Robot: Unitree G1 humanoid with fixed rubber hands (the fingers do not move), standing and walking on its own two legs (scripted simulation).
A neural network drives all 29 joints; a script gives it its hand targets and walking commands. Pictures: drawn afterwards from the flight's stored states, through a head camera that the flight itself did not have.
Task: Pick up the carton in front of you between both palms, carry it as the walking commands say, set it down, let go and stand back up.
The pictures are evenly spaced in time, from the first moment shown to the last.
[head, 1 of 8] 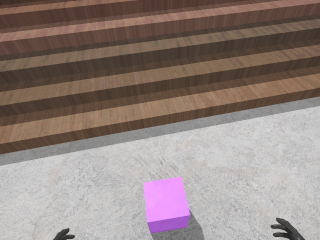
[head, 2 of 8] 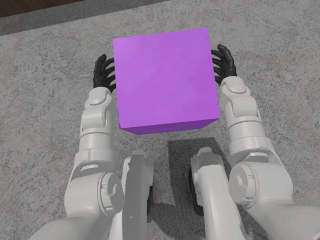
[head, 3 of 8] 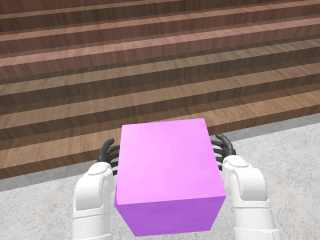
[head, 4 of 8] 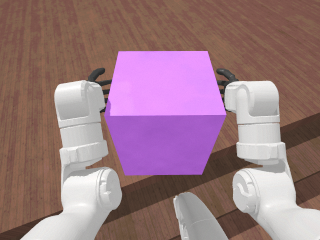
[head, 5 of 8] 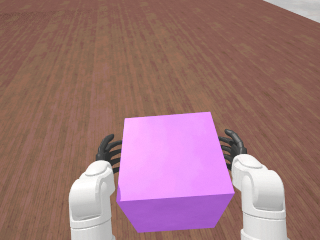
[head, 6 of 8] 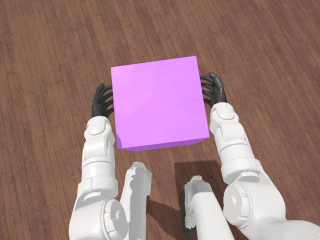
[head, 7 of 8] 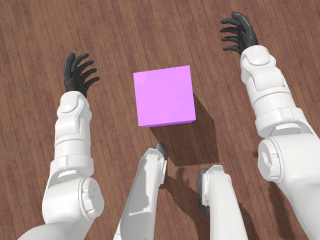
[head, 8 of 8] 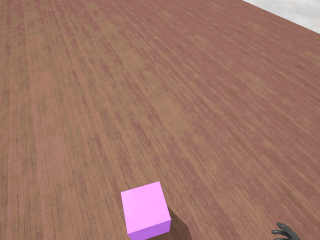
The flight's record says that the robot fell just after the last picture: no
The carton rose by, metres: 1.59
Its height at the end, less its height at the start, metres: +0.84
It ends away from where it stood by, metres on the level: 4.64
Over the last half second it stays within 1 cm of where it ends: yes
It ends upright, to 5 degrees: yes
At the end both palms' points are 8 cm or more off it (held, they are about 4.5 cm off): yes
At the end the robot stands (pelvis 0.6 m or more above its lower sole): yes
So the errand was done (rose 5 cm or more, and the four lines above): yes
